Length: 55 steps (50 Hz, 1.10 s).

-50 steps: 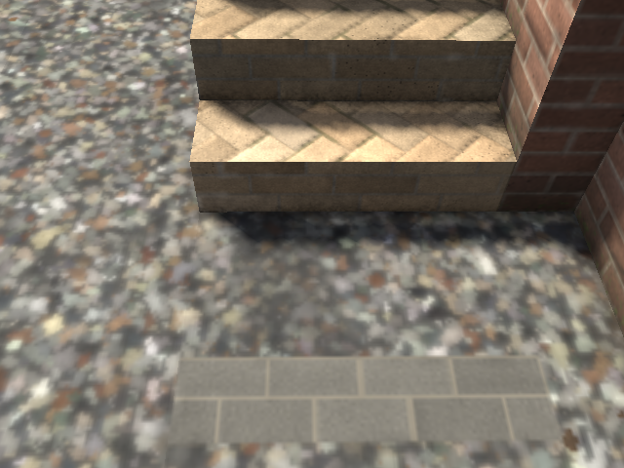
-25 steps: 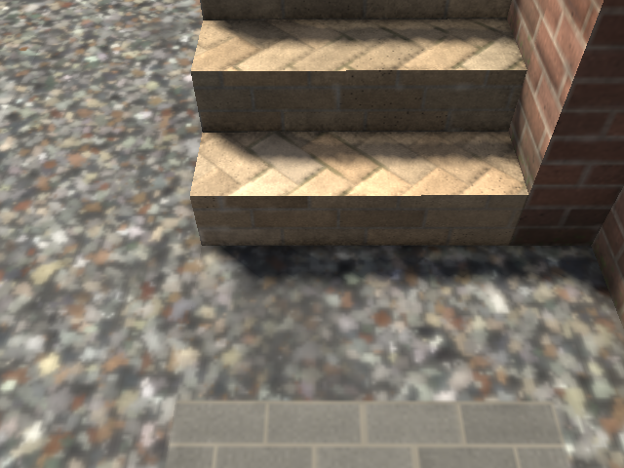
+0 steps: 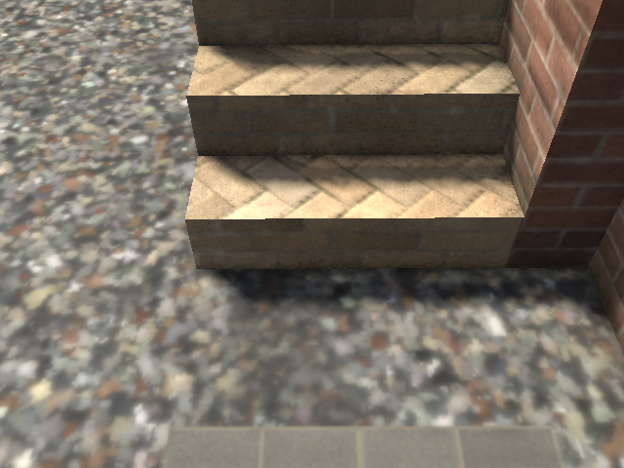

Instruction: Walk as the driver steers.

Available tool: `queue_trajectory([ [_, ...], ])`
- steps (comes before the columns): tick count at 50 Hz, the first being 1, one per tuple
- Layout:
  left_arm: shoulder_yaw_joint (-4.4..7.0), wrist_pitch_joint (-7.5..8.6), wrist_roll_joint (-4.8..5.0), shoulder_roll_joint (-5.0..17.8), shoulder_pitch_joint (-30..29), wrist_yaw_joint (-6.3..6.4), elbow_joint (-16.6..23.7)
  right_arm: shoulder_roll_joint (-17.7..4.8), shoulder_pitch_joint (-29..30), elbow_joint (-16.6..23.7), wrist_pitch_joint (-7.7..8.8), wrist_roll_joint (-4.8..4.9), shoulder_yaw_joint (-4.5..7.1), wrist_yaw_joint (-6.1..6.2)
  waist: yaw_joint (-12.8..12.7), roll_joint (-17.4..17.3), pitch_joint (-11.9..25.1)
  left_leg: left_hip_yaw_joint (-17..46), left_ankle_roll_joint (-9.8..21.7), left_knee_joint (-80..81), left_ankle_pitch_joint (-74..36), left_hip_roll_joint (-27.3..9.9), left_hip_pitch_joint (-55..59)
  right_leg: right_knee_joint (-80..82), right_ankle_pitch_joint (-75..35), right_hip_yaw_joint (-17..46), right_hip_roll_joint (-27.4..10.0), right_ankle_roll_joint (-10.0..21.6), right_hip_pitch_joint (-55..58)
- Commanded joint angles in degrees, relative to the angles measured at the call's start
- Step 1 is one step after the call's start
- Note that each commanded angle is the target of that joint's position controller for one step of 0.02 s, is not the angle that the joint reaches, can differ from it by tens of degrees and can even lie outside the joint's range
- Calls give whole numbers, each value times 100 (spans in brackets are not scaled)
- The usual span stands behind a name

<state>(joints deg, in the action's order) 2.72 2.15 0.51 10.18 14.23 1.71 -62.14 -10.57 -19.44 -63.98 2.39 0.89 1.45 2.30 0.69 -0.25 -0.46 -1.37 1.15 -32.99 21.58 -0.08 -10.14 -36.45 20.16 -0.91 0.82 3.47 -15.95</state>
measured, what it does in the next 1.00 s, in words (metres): steps on the spot: left foot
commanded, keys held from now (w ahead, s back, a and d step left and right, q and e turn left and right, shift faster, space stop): no key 0.58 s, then w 0.42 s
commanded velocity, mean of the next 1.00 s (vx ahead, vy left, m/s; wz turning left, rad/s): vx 0.14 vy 0.00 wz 0.00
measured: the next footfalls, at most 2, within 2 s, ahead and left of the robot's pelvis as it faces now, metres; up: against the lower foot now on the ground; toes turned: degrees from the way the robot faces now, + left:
left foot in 0.92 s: +0.07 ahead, +0.15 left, +0.00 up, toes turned +3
right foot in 1.42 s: +0.45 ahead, -0.08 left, +0.00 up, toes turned -2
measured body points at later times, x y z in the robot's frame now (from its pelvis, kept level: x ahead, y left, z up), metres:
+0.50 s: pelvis +0.01 -0.01 +0.01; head +0.02 -0.01 +0.46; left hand +0.06 +0.23 -0.15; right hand +0.02 -0.25 -0.15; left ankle -0.04 +0.12 -0.73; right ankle +0.00 -0.10 -0.73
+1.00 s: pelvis +0.05 +0.05 +0.01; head +0.05 +0.07 +0.46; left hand +0.10 +0.31 -0.15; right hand +0.03 -0.20 -0.13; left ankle +0.03 +0.14 -0.73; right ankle +0.01 -0.09 -0.66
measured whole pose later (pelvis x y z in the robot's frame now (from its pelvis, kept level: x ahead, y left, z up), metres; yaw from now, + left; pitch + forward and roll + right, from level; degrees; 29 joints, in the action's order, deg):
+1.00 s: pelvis +0.05 +0.05 +0.01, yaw +1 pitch +1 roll -1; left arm 3.3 4.0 2.5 13.9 14.6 0.6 -59.8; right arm -10.4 -21.6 -63.5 6.6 0.2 3.2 0.2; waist 1.7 2.4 2.0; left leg -3.0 3.0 -30.9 19.1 0.1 -13.2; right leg -59.8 21.9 1.0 -0.9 4.6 -25.3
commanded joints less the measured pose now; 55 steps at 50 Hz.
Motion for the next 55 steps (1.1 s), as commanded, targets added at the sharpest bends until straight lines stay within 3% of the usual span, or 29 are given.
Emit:
queue_trajectory([
  [1, -19, 157, -76, 162, 127, -57, 185, -624, 354, 283, 129, -40, 81, -37, -313, -495, -611, 1306, 726, 1088, -813, -1055, -876, 502, -878, 59, -155, 99, 184],
  [2, 49, 128, -65, 485, 279, -64, 100, -610, 259, 308, 118, -42, 104, -42, -166, -7, -494, 590, 375, 581, -1022, -423, -884, 623, -1835, 259, -190, 123, 440],
  [3, 108, 95, 9, 713, 344, -67, 53, -364, -5, 255, 106, -71, 50, -23, -62, 695, -288, -65, 37, 33, -999, 94, -959, 754, -2378, 569, -380, 290, 714],
  [4, 46, 80, 17, 558, 466, -74, 33, -237, -128, 201, 76, -98, 1, -3, -86, 823, -59, -39, -167, -212, -847, 68, -951, 965, -2893, 1090, -775, 547, 921],
  [5, -4, 83, -28, 458, 486, -82, 23, -201, -189, 175, 32, -67, -23, 16, -52, 734, 63, 46, -255, -332, -658, -30, -823, 1063, -3431, 1391, -1070, 716, 956],
  [7, -23, 109, -56, 548, 199, -93, 120, -214, -278, 102, -64, -80, -48, 36, 84, 449, 162, 163, -274, -201, -681, -177, -565, 993, -4191, 1361, -1181, 759, 905],
  [10, 31, 87, 23, 703, 40, -106, 167, -474, -241, 26, -142, -73, -20, 19, 41, 77, 198, 221, -183, 357, -2020, -187, -67, 690, -4325, 586, -546, 307, 885],
  [12, 27, 40, 42, 595, 186, -101, 108, -501, -206, 1, -187, -15, -13, 10, -35, -10, 272, 186, -125, 362, -2306, -182, 70, 737, -4131, 426, -384, 189, 946],
  [14, 10, -30, 40, 487, 94, -78, 98, -384, -157, -23, -214, -34, -32, 4, -19, -6, 181, 201, -103, 516, -2204, -196, 40, 788, -3766, 367, -342, 174, 970],
  [17, 20, -99, 7, 488, -7, -50, 92, -421, -6, -21, -225, -56, -3, 21, -42, -32, 27, 185, -88, 682, -2069, -189, 44, 918, -3225, 313, -291, 142, 884],
  [29, 31, -155, -21, 486, -188, 26, 22, -386, 106, -88, -195, -83, 50, 69, -55, 10, -254, 144, -100, 980, -1365, -177, -140, 1227, -1888, 259, -225, 59, 698],
  [31, 81, -182, 33, 591, -31, 46, -54, -355, -43, -157, -200, -35, 69, 81, -80, 97, -190, -88, 14, 725, 106, 37, -273, 1280, 187, 247, -133, 184, 635],
  [32, 123, -181, 70, 703, 31, 55, -50, -363, 0, -107, -185, -17, 79, 91, -122, 188, -378, -131, 105, 516, 812, 85, -543, 1445, 1456, 469, -254, 310, 392],
  [34, 187, -83, 118, 902, 344, 43, -50, -235, 217, 95, -59, 5, 52, 80, -268, 654, -781, -233, 207, -224, 1165, 90, -1339, 2128, 2940, 1605, -1009, 728, 275],
  [35, 236, -14, 118, 1051, 551, 25, -77, -122, 328, 188, 28, 22, 31, 45, -326, 961, -813, -299, 229, -819, 835, 89, -1598, 2558, 3258, 2447, -1540, 1027, 373],
  [36, 264, 60, 76, 1120, 610, 18, -65, -175, 462, 264, 97, 34, 53, 0, -352, 953, -872, -75, 307, -1412, 692, -70, -1657, 2835, 3186, 3097, -1923, 1260, 156],
  [37, 255, 145, 5, 1103, 529, 7, 9, -279, 566, 339, 150, 61, 99, -39, -315, 835, -865, 152, 380, -1986, 912, -215, -1890, 2945, 2863, 3339, -2117, 1351, 146],
  [38, 243, 218, -17, 1090, 397, -13, 102, -326, 577, 390, 194, 82, 130, -69, -249, 748, -776, 327, 445, -2347, 1101, -367, -2122, 2959, 2517, 3342, -2190, 1340, 249],
  [40, 211, 276, 101, 1015, -4, -24, 303, -403, 492, 425, 263, 106, 178, -104, -41, 636, -580, 379, 501, -1684, 916, -574, -1982, 2875, 1698, 2587, -1912, 971, 320],
  [42, 223, 208, 183, 1088, -309, -32, 403, -252, 140, 240, 304, 76, 200, -114, 235, 579, -379, -155, 434, -346, 266, -243, -647, 2600, 992, 1402, -1235, 630, -276],
  [44, 222, 122, 217, 1066, -214, -43, 397, -174, -690, -171, 270, 11, 259, -137, 498, 344, -263, -671, 238, 346, -571, 261, 715, 1841, 1107, 750, -770, 528, -1059],
  [45, 168, 126, 202, 889, -297, -50, 450, -230, -1139, -288, 244, -7, 290, -144, 647, 38, -225, -302, 258, 552, -450, 55, 1175, 1104, 977, 530, -583, 403, -1481],
  [46, 45, 162, 121, 459, -451, -97, 566, -635, -1784, -304, 260, -25, 377, -118, 823, -1207, -5, 1589, 613, 1539, 487, -1213, 1679, -1020, 525, -134, -161, 64, -2162],
  [47, 17, 264, 141, 286, -537, -105, 795, -1234, -2058, -247, 341, -73, 439, -187, 766, -1917, -114, 3995, 1457, 2520, 1714, -2283, 1810, -2413, 1151, 30, 217, 70, -3380],
  [48, 18, 345, 250, 435, -759, -118, 908, -1079, -1552, -169, 437, -127, 365, -200, 522, -1266, -571, 4500, 1640, 2707, 2637, -2556, 1293, -3269, 872, 501, -234, 187, -3914],
  [49, 35, 399, 268, 621, -799, -147, 943, -815, -992, 34, 506, -99, 268, -226, 297, -755, -803, 3897, 1396, 2626, 2314, -2324, 1104, -3475, 175, 591, -498, 261, -4145],
  [51, 120, 424, 93, 810, -548, -129, 758, -691, -350, 283, 508, -61, 189, -304, 7, -427, -657, 2478, 943, 2629, 648, -1715, 760, -2920, -779, 482, -758, 176, -3565],
  [53, 154, 381, 55, 782, -628, -148, 716, -478, -611, 253, 462, -97, 119, -287, 66, -511, -555, 1580, 774, 2684, -607, -1339, 653, -2403, -1272, 271, -767, 20, -3065],
  [55, 132, 326, 51, 627, -931, -161, 813, -531, -965, 201, 429, -122, 114, -218, 158, -503, -553, 1148, 804, 2665, -1513, -1205, 792, -1965, -1610, 119, -726, -91, -3115],
])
